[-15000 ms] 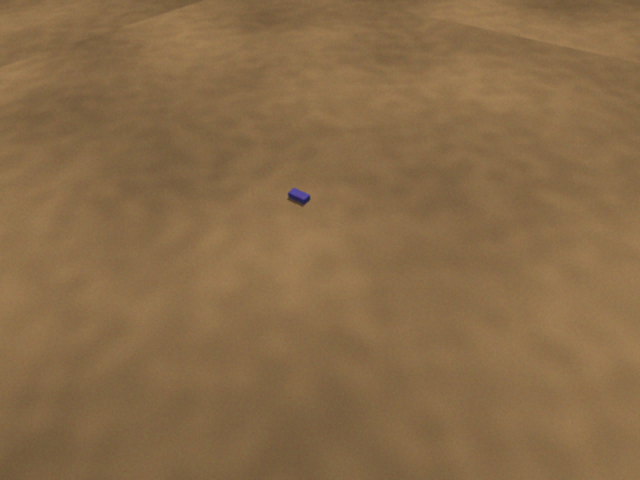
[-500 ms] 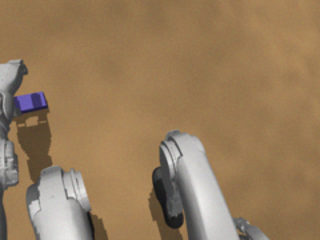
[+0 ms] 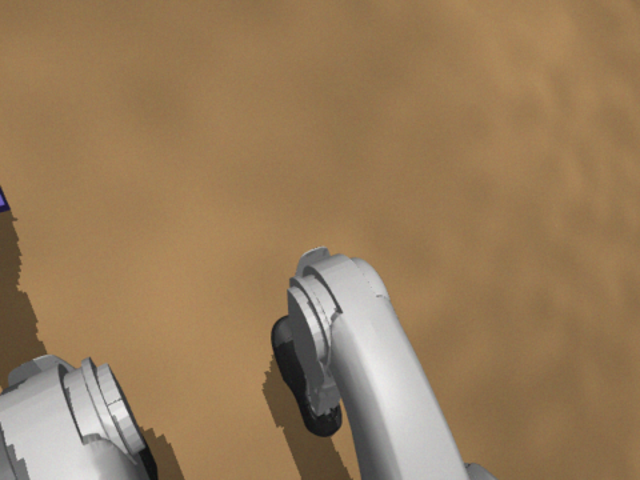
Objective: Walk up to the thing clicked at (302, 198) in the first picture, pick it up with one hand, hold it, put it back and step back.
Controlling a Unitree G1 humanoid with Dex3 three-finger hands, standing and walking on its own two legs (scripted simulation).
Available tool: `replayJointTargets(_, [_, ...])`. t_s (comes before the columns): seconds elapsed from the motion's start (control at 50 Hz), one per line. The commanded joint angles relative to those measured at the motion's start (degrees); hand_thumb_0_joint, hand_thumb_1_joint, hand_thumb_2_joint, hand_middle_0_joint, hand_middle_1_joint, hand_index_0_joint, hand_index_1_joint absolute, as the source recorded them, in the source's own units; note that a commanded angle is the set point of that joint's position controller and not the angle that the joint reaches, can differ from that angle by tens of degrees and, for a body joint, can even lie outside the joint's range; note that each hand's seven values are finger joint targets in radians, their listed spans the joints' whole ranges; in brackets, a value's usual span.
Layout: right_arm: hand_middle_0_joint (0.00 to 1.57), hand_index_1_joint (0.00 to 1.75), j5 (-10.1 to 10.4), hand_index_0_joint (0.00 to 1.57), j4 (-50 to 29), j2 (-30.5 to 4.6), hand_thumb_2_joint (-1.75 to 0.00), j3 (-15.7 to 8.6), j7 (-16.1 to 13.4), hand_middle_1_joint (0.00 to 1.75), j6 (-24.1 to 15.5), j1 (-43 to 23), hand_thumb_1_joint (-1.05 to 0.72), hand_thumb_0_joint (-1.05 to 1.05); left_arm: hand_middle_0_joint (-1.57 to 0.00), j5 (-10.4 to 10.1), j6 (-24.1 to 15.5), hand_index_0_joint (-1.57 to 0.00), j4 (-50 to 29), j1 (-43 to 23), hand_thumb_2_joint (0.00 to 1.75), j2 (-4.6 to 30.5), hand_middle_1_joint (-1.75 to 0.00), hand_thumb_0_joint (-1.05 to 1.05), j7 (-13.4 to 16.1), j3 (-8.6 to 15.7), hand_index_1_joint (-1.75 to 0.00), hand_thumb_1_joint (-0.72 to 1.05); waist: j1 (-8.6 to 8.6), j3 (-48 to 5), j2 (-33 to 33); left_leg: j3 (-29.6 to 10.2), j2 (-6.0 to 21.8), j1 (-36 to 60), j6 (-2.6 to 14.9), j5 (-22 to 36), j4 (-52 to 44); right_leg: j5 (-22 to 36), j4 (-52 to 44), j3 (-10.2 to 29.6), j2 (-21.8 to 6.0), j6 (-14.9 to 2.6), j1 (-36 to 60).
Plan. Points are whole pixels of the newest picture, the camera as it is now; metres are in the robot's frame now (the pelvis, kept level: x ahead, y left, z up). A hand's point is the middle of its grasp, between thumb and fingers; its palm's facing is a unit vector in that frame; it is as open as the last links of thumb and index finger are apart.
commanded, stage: rest palm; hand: left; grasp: from above
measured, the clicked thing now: out of the picture +0.50 +0.27 -0.29
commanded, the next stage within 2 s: close in 1.02 s
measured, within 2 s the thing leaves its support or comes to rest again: neither
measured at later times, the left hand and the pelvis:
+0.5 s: hand out of the picture +0.48 +0.27 -0.25, palm faces -0.44 -0.14 -0.89, open 13.1 cm; pelvis +0.00 +0.01 +0.00, yaw -2 degrees
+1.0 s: hand out of the picture +0.48 +0.26 -0.26, palm faces -0.45 -0.14 -0.88, open 13.9 cm; pelvis -0.01 +0.01 +0.01, yaw -3 degrees
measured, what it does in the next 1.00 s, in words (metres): stands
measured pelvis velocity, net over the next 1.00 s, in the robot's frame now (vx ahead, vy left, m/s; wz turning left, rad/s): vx -0.01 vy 0.01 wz -0.04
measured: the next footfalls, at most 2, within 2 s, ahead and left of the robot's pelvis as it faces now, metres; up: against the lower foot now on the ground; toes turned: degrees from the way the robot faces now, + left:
none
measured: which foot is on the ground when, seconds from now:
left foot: down 0.00-1.00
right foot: down 0.00-1.00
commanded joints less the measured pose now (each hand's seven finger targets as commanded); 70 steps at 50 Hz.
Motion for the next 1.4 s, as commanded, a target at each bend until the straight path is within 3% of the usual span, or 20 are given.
replayJointTargets(0.0, [0.20,0.30,-0.6,0.20,0.9,-18.8,-0.90,-5.1,1.0,0.30,-0.7,11.7,-0.90,0.00,-0.30,-0.7,1.0,-0.32,-5.1,-17.2,0.78,10.2,-0.79,0.00,3.7,0.3,-0.78,-0.21,-3.59,-39.0,31.3,7.2,1.3,32.9,0.70,16.9,-15.4,17.6,-9.3,-11.3,2.0,-5.09,21.2])
replayJointTargets(0.02, [0.20,0.30,-0.5,0.20,0.9,-19.2,-0.90,-5.2,1.1,0.30,-0.8,11.4,-0.89,0.00,-0.29,-0.7,1.1,-0.31,-5.6,-17.5,0.77,11.0,-0.79,0.00,3.9,0.8,-0.77,-0.22,-3.06,-39.2,31.7,7.2,1.2,32.0,0.85,16.8,-15.3,17.6,-9.6,-11.2,1.9,-5.11,21.4])
replayJointTargets(0.08, [0.20,0.30,-0.5,0.20,0.6,-19.6,-0.90,-4.3,2.0,0.30,-1.5,11.2,-0.89,0.00,-0.26,-1.1,1.9,-0.29,-2.9,-16.4,0.75,10.0,-0.79,0.00,3.4,0.0,-0.76,-0.24,-4.27,-35.6,29.2,7.1,1.2,30.2,1.10,16.4,-14.5,17.2,-9.3,-11.6,1.9,-4.87,20.5])
replayJointTargets(0.1, [0.20,0.30,-0.6,0.20,0.7,-20.2,-0.90,-4.7,2.0,0.30,-1.6,11.7,-0.89,0.00,-0.26,-1.5,1.7,-0.28,-5.4,-17.6,0.76,12.1,-0.78,0.00,3.6,1.2,-0.76,-0.25,-3.64,-38.0,31.6,6.7,1.3,31.9,0.88,17.6,-15.5,17.9,-9.6,-11.5,2.0,-5.03,21.8])
replayJointTargets(0.12, [0.20,0.30,-0.6,0.20,0.4,-19.8,-0.90,-4.4,2.2,0.30,-1.8,10.9,-0.89,0.00,-0.26,-1.6,1.9,-0.28,-2.5,-16.4,0.76,10.5,-0.79,0.00,3.3,0.0,-0.77,-0.26,-4.31,-36.7,30.1,6.8,1.3,31.7,1.00,16.7,-14.7,17.6,-9.5,-11.5,1.9,-4.97,22.0])
replayJointTargets(0.18, [0.20,0.30,-0.5,0.20,0.1,-20.2,-0.90,-4.0,2.3,0.30,-1.8,10.8,-0.90,0.00,-0.25,-1.6,1.6,-0.27,-3.4,-17.4,0.77,12.0,-0.80,0.00,3.4,0.6,-0.79,-0.27,-3.94,-36.8,30.0,6.3,1.3,30.5,1.05,15.4,-15.5,16.5,-9.7,-11.7,2.0,-4.94,22.1])
replayJointTargets(0.3, [0.20,0.30,-0.8,0.20,-0.5,-20.6,-0.90,-3.5,2.5,0.30,-2.4,10.0,-0.90,0.00,-0.22,-1.4,0.9,-0.23,-2.3,-17.6,0.82,10.1,-0.84,0.00,3.5,-1.9,-0.83,-0.32,-5.75,-34.9,28.6,5.8,1.4,30.2,1.22,13.6,-15.3,15.7,-10.4,-12.0,2.2,-4.52,22.3])
replayJointTargets(0.34, [0.20,0.30,-0.5,0.20,-0.4,-21.0,-0.90,-3.5,2.5,0.30,-2.5,9.7,-0.90,0.00,-0.23,-1.3,0.4,-0.23,-3.4,-19.3,0.83,11.6,-0.83,0.00,4.0,-1.3,-0.83,-0.34,-5.29,-34.8,30.8,5.2,1.6,30.8,0.88,13.5,-16.1,15.2,-10.2,-12.2,2.1,-4.77,20.9])
replayJointTargets(0.36, [0.20,0.30,-0.7,0.20,-0.7,-20.9,-0.90,-3.2,2.6,0.30,-2.8,8.8,-0.90,0.00,-0.22,-1.4,0.5,-0.22,-1.3,-18.2,0.84,9.6,-0.84,0.00,3.9,-2.6,-0.84,-0.34,-5.93,-32.8,29.5,5.0,1.7,30.6,0.75,12.6,-15.8,14.7,-9.8,-12.5,1.8,-4.63,20.3])
replayJointTargets(0.48, [0.20,0.30,-0.9,0.20,-1.2,-21.8,-0.90,-2.7,2.9,0.30,-3.6,8.1,-0.90,0.00,-0.18,-1.3,0.5,-0.18,-1.8,-19.0,0.87,10.0,-0.88,0.00,5.2,-3.9,-0.88,-0.39,-6.35,-32.5,30.8,4.4,2.0,31.4,0.38,13.1,-16.5,15.6,-10.1,-12.7,2.1,-4.50,21.1])
replayJointTargets(0.64, [0.20,0.30,-0.9,0.20,-1.8,-22.4,-0.90,-1.9,3.3,0.30,-4.0,8.3,-0.90,0.00,-0.16,-1.5,2.0,-0.14,-0.4,-18.6,0.92,12.5,-0.89,0.00,6.7,-3.1,-0.91,-0.46,-6.71,-33.4,31.0,4.3,2.2,32.3,0.38,14.8,-16.5,17.5,-11.1,-12.4,2.6,-4.52,23.8])
replayJointTargets(0.68, [0.20,0.30,-0.9,0.20,-2.3,-22.2,-0.90,-1.4,3.5,0.30,-4.5,7.3,-0.90,0.00,-0.15,-2.1,2.3,-0.13,0.5,-17.5,0.92,11.2,-0.91,0.00,6.3,-3.9,-0.92,-0.46,-7.30,-31.0,30.4,4.5,2.1,31.3,0.51,13.6,-16.0,16.7,-10.8,-12.6,2.2,-4.31,23.1])
replayJointTargets(0.76, [0.20,0.30,-0.6,0.20,-2.1,-23.0,-0.91,-1.2,3.1,0.30,-4.5,8.4,-0.90,0.00,-0.15,-3.0,2.5,-0.12,-0.6,-18.3,0.94,14.3,-0.90,0.00,6.4,-2.7,-0.93,-0.48,-7.08,-32.4,30.2,4.6,2.2,31.2,0.74,13.7,-16.4,16.9,-12.1,-12.4,2.5,-4.29,24.8])
replayJointTargets(0.82, [0.20,0.30,-0.6,0.20,-2.4,-22.8,-0.90,-0.8,3.2,0.30,-4.8,7.7,-0.90,0.00,-0.13,-3.6,2.5,-0.11,-0.9,-17.5,0.95,13.0,-0.92,0.00,5.8,-3.5,-0.94,-0.49,-7.16,-32.2,30.4,4.2,2.4,32.1,0.51,14.1,-16.2,17.0,-11.5,-12.8,2.4,-4.29,24.4])
replayJointTargets(0.84, [0.20,0.30,-0.4,0.20,-2.1,-23.0,-0.91,-0.9,3.0,0.30,-4.7,7.9,-0.90,0.00,-0.14,-3.5,2.3,-0.11,-1.5,-17.8,0.98,14.3,-0.92,0.00,5.9,-3.0,-0.95,-0.50,-6.92,-33.2,31.2,3.9,2.6,32.6,0.32,14.8,-16.8,17.3,-11.5,-12.8,2.4,-4.45,24.6])
replayJointTargets(1.0, [0.20,0.30,-0.6,0.20,-2.5,-22.6,-0.90,-0.1,2.9,0.30,-4.6,7.8,-0.90,0.00,-0.12,-4.4,1.5,-0.10,-1.4,-16.8,0.97,13.2,-0.94,0.00,5.2,-4.0,-0.96,-0.50,-7.49,-30.7,29.4,4.1,2.4,30.9,0.62,12.9,-16.4,16.3,-12.2,-12.9,2.4,-4.23,24.8])
replayJointTargets(1.04, [0.20,0.30,-0.4,0.20,-1.9,-23.0,-0.91,-0.3,2.6,0.30,-4.4,8.7,-0.90,0.00,-0.13,-4.3,1.0,-0.11,-2.4,-18.0,0.99,15.0,-0.94,0.00,5.6,-3.2,-0.97,-0.49,-7.40,-32.6,29.9,3.7,2.7,31.3,0.65,13.9,-16.5,17.3,-12.8,-12.9,2.5,-4.26,25.8])
replayJointTargets(1.12, [0.20,0.30,-0.6,0.20,-2.1,-22.7,-0.90,0.2,2.5,0.30,-4.5,7.5,-0.89,0.00,-0.17,-4.4,0.9,-0.14,-0.4,-17.0,0.97,12.5,-0.91,0.00,5.5,-5.1,-0.94,-0.44,-8.02,-30.2,29.9,3.4,2.7,31.3,0.33,12.3,-17.0,16.0,-12.3,-13.4,2.5,-4.31,24.0])
replayJointTargets(1.16, [0.20,0.30,-0.6,0.20,-1.9,-23.3,-0.90,0.1,2.3,0.30,-4.3,7.9,-0.89,0.00,-0.20,-4.2,0.8,-0.17,-1.4,-18.1,0.95,14.3,-0.89,0.00,6.0,-4.7,-0.92,-0.41,-7.98,-30.9,30.2,3.3,2.9,31.5,0.31,12.4,-17.4,16.2,-12.9,-13.2,2.6,-4.38,25.1])
replayJointTargets(1.38, [0.20,0.30,-0.5,0.20,-2.1,-23.0,-0.90,0.8,2.3,0.30,-4.2,7.0,-0.89,0.00,-0.26,-3.6,2.6,-0.24,0.2,-17.5,0.83,15.5,-0.82,0.00,6.3,-3.9,-0.83,-0.30,-7.93,-29.6,31.3,3.1,3.0,31.4,0.07,13.5,-17.5,17.2,-12.2,-13.0,2.2,-4.32,24.3])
